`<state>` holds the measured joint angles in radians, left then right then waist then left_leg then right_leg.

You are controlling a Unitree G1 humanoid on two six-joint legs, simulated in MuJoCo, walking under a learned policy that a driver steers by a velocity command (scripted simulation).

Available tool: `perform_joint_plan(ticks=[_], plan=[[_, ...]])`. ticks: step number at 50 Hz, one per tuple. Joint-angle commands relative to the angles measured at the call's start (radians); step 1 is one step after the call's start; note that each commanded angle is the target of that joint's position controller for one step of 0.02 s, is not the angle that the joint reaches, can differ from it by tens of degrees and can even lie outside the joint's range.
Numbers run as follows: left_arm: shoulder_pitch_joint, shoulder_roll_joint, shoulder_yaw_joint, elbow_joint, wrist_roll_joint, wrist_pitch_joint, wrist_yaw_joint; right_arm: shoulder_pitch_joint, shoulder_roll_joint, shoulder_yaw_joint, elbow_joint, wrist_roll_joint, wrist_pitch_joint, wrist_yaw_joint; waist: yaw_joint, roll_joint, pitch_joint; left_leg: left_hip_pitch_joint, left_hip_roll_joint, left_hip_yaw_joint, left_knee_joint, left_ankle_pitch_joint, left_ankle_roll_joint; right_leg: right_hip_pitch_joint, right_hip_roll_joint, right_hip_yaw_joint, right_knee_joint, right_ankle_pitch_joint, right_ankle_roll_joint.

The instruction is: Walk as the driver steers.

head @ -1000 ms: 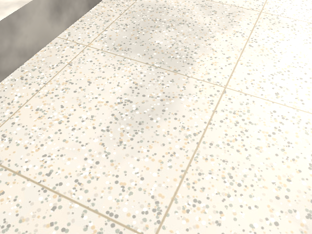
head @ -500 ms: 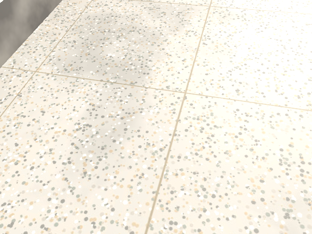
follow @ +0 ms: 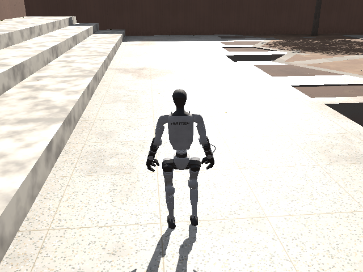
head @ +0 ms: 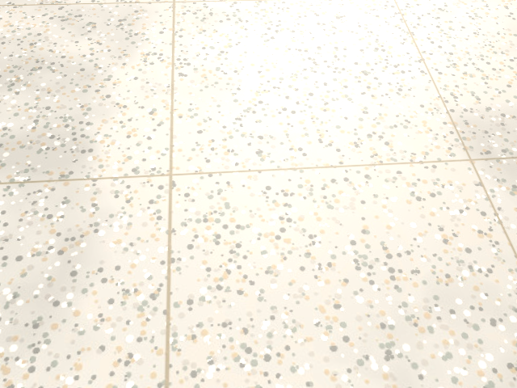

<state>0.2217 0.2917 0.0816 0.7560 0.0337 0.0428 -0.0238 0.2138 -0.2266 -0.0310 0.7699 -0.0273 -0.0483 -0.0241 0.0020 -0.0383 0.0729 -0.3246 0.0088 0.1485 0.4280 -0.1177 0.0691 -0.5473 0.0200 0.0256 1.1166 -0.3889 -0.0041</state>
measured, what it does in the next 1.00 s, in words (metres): walks ahead: right foot, then left foot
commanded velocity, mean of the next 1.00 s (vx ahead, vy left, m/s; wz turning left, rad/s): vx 0.24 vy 0.00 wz -0.12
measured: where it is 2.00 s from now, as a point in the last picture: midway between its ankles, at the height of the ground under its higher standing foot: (255, 345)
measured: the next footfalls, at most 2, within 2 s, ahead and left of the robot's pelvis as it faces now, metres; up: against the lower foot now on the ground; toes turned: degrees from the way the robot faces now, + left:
right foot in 0.20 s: +0.07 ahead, -0.11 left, +0.00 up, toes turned -4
left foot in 0.62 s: +0.36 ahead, +0.07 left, +0.00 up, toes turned -1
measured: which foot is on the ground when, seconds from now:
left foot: down 0.00-0.20, up 0.22-0.60, down 0.62-1.00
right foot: up 0.00-0.18, down 0.20-0.64, up 0.66-1.00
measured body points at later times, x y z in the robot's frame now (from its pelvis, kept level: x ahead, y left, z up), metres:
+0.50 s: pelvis +0.13 -0.02 +0.01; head +0.15 -0.04 +0.46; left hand +0.13 +0.24 -0.12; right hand +0.25 -0.29 -0.12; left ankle +0.27 +0.10 -0.69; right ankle +0.03 -0.11 -0.74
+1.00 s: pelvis +0.26 +0.01 +0.00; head +0.28 +0.02 +0.45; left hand +0.33 +0.24 -0.15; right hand +0.29 -0.23 -0.15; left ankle +0.32 +0.07 -0.74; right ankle +0.27 -0.11 -0.73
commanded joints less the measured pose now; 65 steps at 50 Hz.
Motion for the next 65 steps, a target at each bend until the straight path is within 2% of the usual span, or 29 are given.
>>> perform_joint_plan(ticks=[1,4,7,9,10,11,12,13,17,22,26,29,31,32,33,34,36,38,42,46,50,51,52,53,54,58,60,62,65], plan=[[0.082,0.013,-0.011,-0.048,0.009,0.013,-0.025,-0.001,-0.13,-0.034,-0.056,-0.002,-0.007,0.008,0.022,0.182,-0.144,0.008,0.263,-0.215,-0.247,-0.168,0.154,0.101,-0.04,-0.011,-0.131,0.054,-0.021],[0.035,0.014,-0.024,-0.062,0.007,0.001,-0.04,0.01,-0.17,-0.049,-0.048,0.002,0.002,0.02,0.008,0.172,-0.12,-0.055,0.265,-0.205,-0.289,-0.341,0.136,0.216,-0.018,-0.057,-0.315,0.018,-0.044],[0.058,0.003,-0.035,-0.047,0.004,-0.026,-0.032,0.053,-0.193,-0.058,-0.021,0.01,0.015,0.034,0.018,0.123,-0.102,-0.082,0.27,-0.2,-0.266,-0.444,0.12,0.357,0.01,-0.101,-0.512,0.023,-0.079],[0.178,0.008,-0.035,0.013,0.0,-0.05,-0.022,0.047,-0.151,-0.051,-0.014,0.008,0.027,0.04,0.071,0.062,-0.077,-0.205,0.189,-0.126,-0.13,-0.565,0.061,0.566,0.035,-0.087,-0.701,-0.002,-0.115],[0.258,0.061,-0.026,0.035,0.008,-0.062,-0.011,0.026,-0.068,-0.029,-0.035,-0.002,0.026,0.048,0.099,-0.118,-0.062,-0.326,0.101,-0.014,0.147,-0.514,0.014,0.646,-0.159,0.179,-0.876,-0.225,-0.143],[0.249,0.184,0.001,0.007,-0.001,-0.063,0.004,-0.001,-0.023,-0.015,-0.081,0.004,0.022,0.055,0.095,-0.274,0.0,-0.552,-0.027,0.009,0.357,-0.459,-0.022,0.627,-0.394,0.595,-1.05,-0.529,-0.231],[0.211,0.163,0.003,0.01,-0.002,-0.066,0.024,-0.06,-0.136,-0.043,-0.084,-0.014,0.02,0.056,0.088,-0.117,0.094,-0.549,0.047,-0.12,0.437,-0.321,-0.019,0.512,-0.385,0.558,-1.064,-0.464,-0.255],[0.155,0.123,-0.011,0.006,-0.009,-0.074,0.026,-0.032,-0.141,-0.05,-0.074,0.002,0.015,0.069,0.035,-0.107,0.076,-0.506,0.054,-0.149,0.437,-0.229,-0.022,0.492,-0.328,0.472,-1.054,-0.338,-0.23],[0.133,0.059,-0.024,0.018,-0.025,-0.12,0.02,0.038,-0.121,-0.052,-0.007,-0.016,0.016,0.076,-0.006,-0.043,-0.027,-0.405,0.057,-0.118,0.519,-0.07,-0.059,0.536,-0.214,0.214,-1.027,0.098,-0.189],[0.228,0.057,-0.018,0.077,-0.02,-0.129,0.018,-0.11,-0.082,-0.038,-0.047,-0.011,0.024,0.076,0.04,-0.048,0.019,-0.45,0.074,-0.109,0.415,0.017,-0.086,0.555,-0.213,0.149,-1.026,0.224,-0.21],[0.251,0.061,-0.021,0.123,-0.015,-0.128,0.028,-0.152,-0.046,-0.021,-0.06,-0.007,0.013,0.069,0.04,-0.064,0.03,-0.284,0.036,-0.073,0.24,0.012,-0.059,0.525,-0.202,0.054,-0.898,0.692,-0.177],[0.232,0.078,-0.02,0.147,-0.017,-0.126,0.034,-0.078,-0.07,-0.027,-0.033,-0.003,0.003,0.051,0.007,-0.072,-0.01,-0.1,-0.011,-0.063,0.161,0.008,-0.011,0.513,-0.203,0.056,-0.783,0.87,-0.138],[0.212,0.084,-0.019,0.159,-0.027,-0.127,0.037,0.129,-0.103,-0.041,0.044,-0.015,-0.022,0.032,-0.079,-0.009,-0.112,0.177,-0.027,-0.062,0.019,0.165,0.023,0.478,-0.126,0.017,-0.533,0.857,-0.095],[0.239,0.05,-0.031,0.138,-0.031,-0.131,0.041,0.264,-0.177,-0.055,0.067,-0.03,-0.037,0.021,-0.109,0.088,-0.242,0.418,0.175,-0.247,0.066,0.436,0.052,0.326,-0.072,-0.012,-0.3,0.496,-0.07],[0.424,-0.052,-0.049,0.169,-0.073,-0.119,0.042,0.29,-0.291,-0.079,0.073,-0.016,-0.029,0.022,-0.049,0.34,-0.412,0.64,0.463,-0.594,0.061,0.799,0.242,0.112,0.084,-0.045,0.045,-0.218,-0.03],[0.376,0.046,-0.026,0.195,-0.038,-0.099,0.051,0.266,-0.242,-0.075,0.068,0.035,-0.015,0.027,-0.061,0.189,-0.408,0.523,0.415,-0.619,-0.015,0.708,0.252,0.11,0.062,0.056,0.131,-0.201,-0.035],[0.221,0.016,-0.032,0.17,-0.017,-0.091,0.039,0.062,-0.102,-0.029,0.043,0.027,-0.011,0.023,-0.009,0.099,-0.174,0.28,0.313,-0.419,-0.103,0.493,0.19,0.082,-0.017,0.043,0.071,-0.078,-0.035],[0.214,-0.002,-0.033,0.184,0.002,-0.067,0.031,0.033,-0.054,-0.01,0.063,0.025,-0.013,0.014,0.026,0.135,-0.115,0.143,0.238,-0.29,-0.146,0.541,0.141,0.173,-0.047,0.018,-0.029,-0.012,-0.022],[0.222,-0.052,-0.05,0.223,-0.007,-0.039,0.036,0.045,-0.068,-0.001,0.104,0.007,-0.023,0.01,0.049,0.136,-0.133,0.075,0.198,-0.201,-0.151,0.532,0.139,0.285,-0.032,-0.013,-0.243,0.014,-0.008],[0.133,-0.033,-0.055,0.231,-0.007,-0.019,0.049,0.07,-0.093,-0.005,0.134,0.006,0.006,0.008,0.008,0.161,-0.104,0.021,0.195,-0.251,-0.198,0.038,0.144,0.322,-0.029,-0.036,-0.411,0.048,-0.013],[0.119,-0.051,-0.066,0.26,-0.001,-0.031,0.053,0.052,-0.072,0.003,0.152,0.019,0.03,0.004,0.027,0.087,-0.028,-0.108,0.173,-0.292,-0.2,-0.304,0.082,0.454,-0.036,-0.028,-0.65,0.168,-0.04],[0.129,-0.038,-0.068,0.265,0.005,-0.041,0.056,0.067,-0.056,0.007,0.16,0.016,0.03,0.005,0.026,0.05,-0.016,-0.126,0.157,-0.293,-0.183,-0.325,0.044,0.48,-0.09,0.04,-0.723,0.202,-0.049],[0.109,0.008,-0.062,0.263,0.002,-0.051,0.061,0.111,-0.034,0.009,0.164,0.023,0.03,0.008,-0.02,-0.026,0.006,-0.113,0.092,-0.246,-0.149,-0.284,0.01,0.433,-0.159,0.136,-0.766,0.179,-0.071],[0.082,-0.006,-0.065,0.278,-0.019,-0.055,0.06,0.129,-0.01,0.013,0.185,0.028,0.035,0.01,-0.035,-0.101,0.023,0.015,0.034,-0.178,-0.113,-0.19,-0.007,0.289,-0.17,0.158,-0.817,0.087,-0.086],[0.063,-0.039,-0.074,0.28,-0.024,-0.062,0.058,0.132,-0.014,0.013,0.202,0.021,0.036,0.01,-0.039,-0.088,0.017,0.12,0.037,-0.178,-0.088,-0.115,-0.013,0.228,-0.162,0.154,-0.849,0.052,-0.072],[0.076,-0.044,-0.072,0.309,-0.031,-0.07,0.064,0.139,-0.032,0.011,0.24,0.013,0.029,0.006,-0.027,-0.006,-0.017,0.139,0.074,-0.212,-0.105,-0.057,-0.004,0.321,-0.108,0.079,-0.805,0.199,-0.046],[0.121,-0.033,-0.062,0.325,-0.025,-0.064,0.06,0.141,-0.04,0.005,0.253,0.015,0.031,0.005,-0.011,0.022,-0.029,0.096,0.041,-0.195,-0.085,-0.289,0.013,0.344,-0.077,0.061,-0.772,-0.009,-0.073],[0.136,-0.013,-0.05,0.318,-0.017,-0.056,0.054,0.124,-0.049,-0.003,0.244,0.011,0.038,0.01,0.001,0.028,0.047,-0.006,0.031,-0.208,-0.073,-0.521,0.035,0.286,-0.083,0.098,-0.782,-0.26,-0.114],[0.204,-0.002,-0.037,0.33,-0.022,-0.065,0.052,0.069,-0.002,0.003,0.213,0.005,0.024,0.022,0.039,-0.045,0.084,-0.142,-0.007,-0.164,0.067,-0.431,0.026,0.37,-0.181,0.264,-0.879,-0.339,-0.178]])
